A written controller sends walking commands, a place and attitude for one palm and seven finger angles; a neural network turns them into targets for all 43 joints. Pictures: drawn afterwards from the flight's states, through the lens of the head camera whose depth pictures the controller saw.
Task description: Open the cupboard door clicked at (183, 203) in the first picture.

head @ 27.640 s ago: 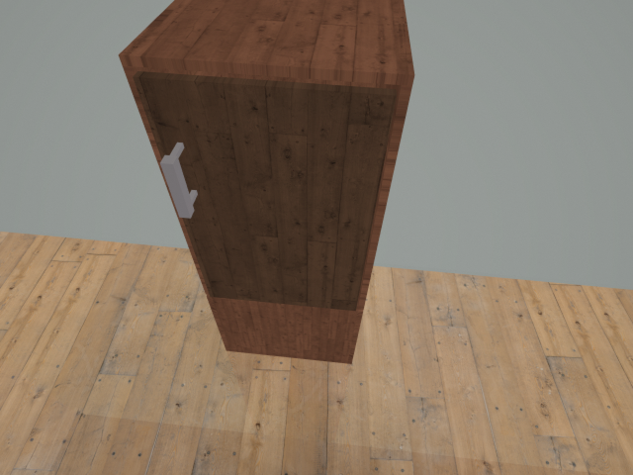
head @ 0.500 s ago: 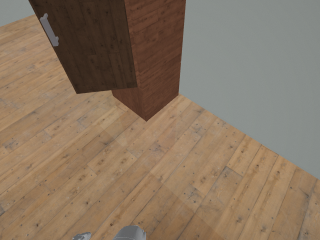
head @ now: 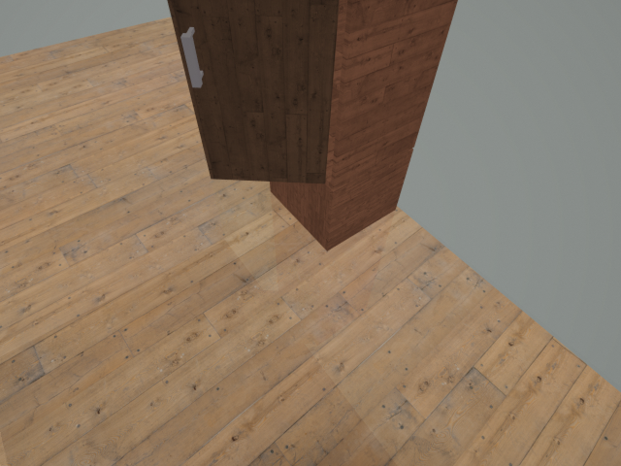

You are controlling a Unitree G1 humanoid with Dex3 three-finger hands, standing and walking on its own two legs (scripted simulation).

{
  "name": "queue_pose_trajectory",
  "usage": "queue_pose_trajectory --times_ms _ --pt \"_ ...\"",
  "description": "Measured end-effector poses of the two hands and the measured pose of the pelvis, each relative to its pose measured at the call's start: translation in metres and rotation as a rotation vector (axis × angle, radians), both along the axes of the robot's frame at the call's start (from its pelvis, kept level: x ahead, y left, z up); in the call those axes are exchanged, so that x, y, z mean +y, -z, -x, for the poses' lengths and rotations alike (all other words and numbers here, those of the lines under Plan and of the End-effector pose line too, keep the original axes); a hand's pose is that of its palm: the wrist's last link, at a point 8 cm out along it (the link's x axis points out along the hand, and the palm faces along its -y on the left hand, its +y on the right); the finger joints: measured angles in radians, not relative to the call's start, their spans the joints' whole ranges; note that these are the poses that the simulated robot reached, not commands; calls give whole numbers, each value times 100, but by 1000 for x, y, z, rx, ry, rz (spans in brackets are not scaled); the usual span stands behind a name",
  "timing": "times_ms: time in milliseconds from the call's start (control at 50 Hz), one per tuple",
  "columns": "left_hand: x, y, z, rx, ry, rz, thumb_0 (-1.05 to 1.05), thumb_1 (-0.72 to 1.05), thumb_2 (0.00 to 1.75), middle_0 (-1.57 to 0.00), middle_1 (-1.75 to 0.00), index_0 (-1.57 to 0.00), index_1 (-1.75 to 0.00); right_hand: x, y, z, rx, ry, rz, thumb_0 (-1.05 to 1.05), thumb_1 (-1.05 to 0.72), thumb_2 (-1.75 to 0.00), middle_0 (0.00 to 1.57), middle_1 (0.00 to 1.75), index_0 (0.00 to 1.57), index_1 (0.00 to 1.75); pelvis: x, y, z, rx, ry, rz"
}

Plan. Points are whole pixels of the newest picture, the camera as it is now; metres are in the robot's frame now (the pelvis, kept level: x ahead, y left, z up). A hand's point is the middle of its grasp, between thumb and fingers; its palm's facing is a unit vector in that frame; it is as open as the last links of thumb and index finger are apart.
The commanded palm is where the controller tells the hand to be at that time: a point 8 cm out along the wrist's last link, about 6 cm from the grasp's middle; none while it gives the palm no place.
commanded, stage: take the last steps up to it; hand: left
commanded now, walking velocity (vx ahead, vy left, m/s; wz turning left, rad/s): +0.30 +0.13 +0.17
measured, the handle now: (194, 57) +0.96 +0.35 +0.03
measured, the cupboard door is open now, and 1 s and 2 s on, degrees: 51 51 51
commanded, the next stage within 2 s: come to a stop and stand still in 1.04 s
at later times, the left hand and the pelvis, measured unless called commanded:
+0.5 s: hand out of the picture +0.06 +0.25 -0.20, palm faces +0.16 -0.98 -0.14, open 7.4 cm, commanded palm none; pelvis +0.13 +0.08 -0.02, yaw +5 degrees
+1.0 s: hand (187, 294) +0.42 +0.26 -0.16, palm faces +0.01 -0.98 -0.18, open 7.4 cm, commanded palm none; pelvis +0.29 +0.09 -0.01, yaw +2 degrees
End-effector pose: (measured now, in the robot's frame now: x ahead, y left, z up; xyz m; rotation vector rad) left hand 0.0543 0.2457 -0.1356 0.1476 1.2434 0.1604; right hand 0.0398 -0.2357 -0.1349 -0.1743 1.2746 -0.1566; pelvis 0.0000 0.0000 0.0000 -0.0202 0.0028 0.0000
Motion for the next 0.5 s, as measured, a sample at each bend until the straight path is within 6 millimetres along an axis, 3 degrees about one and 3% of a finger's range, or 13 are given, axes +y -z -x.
queue_pose_trajectory --times_ms 80,160,280,400,460,500 --pt "-9 3 -20 -79 -4 -23 1 91 90 -19 -30 -20 -30 -9 20 15 75 17 -25 0 -91 -89 20 30 20 30 -8 13 -13 -6 -23 -29" --pt "-14 0 -10 -55 -55 -15 0 91 90 -20 -30 -20 -30 -13 19 3 131 -3 -26 0 -91 -89 20 30 20 30 -4 8 -29 -21 -51 -18" --pt "-15 5 17 107 -108 45 0 91 90 -20 -30 -20 -30 2 0 -57 75 -27 -11 1 -91 -90 20 30 19 30 15 -2 -63 -1 -81 -29" --pt "13 26 32 238 -196 101 1 90 90 -20 -30 -20 -30 48 4 -141 -1 -130 18 0 -91 -90 19 30 19 30 57 13 -105 3 -107 -13" --pt "37 38 24 301 -196 105 1 90 90 -20 -30 -20 -30 74 8 -174 -69 -139 35 0 -91 -90 19 30 19 30 77 23 -122 -5 -99 -12" --pt "53 37 3 297 -175 90 1 91 90 -20 -30 -20 -30 89 5 -183 -90 -122 29 0 -91 -90 20 30 19 30 85 19 -131 -7 -83 -11"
